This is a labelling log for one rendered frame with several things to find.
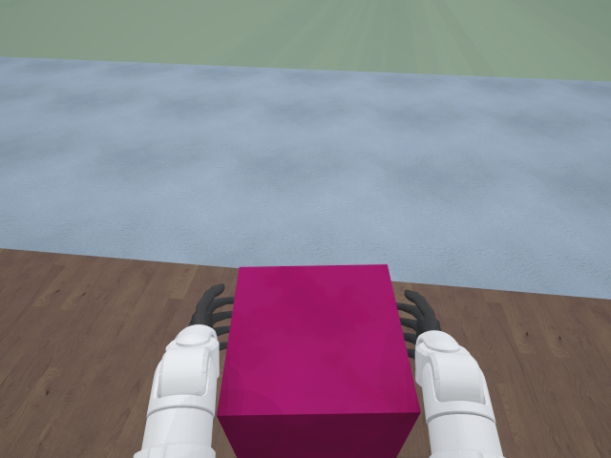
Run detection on carton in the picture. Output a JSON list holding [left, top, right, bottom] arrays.
[[217, 264, 421, 458]]

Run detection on left robot forearm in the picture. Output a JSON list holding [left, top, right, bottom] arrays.
[[134, 324, 220, 458]]

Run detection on right robot forearm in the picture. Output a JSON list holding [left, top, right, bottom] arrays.
[[415, 330, 505, 458]]

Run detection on left robot hand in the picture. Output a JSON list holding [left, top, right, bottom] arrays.
[[189, 283, 235, 350]]

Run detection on right robot hand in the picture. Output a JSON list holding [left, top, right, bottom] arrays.
[[396, 289, 442, 359]]

